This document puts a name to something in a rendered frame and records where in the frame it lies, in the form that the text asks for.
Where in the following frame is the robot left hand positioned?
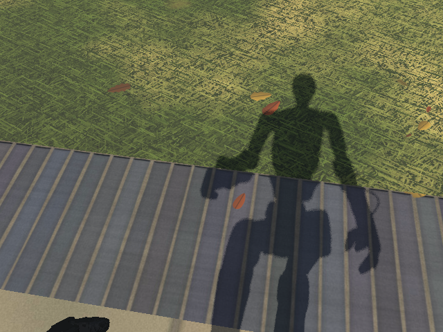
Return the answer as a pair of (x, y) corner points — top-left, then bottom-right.
(47, 317), (110, 332)

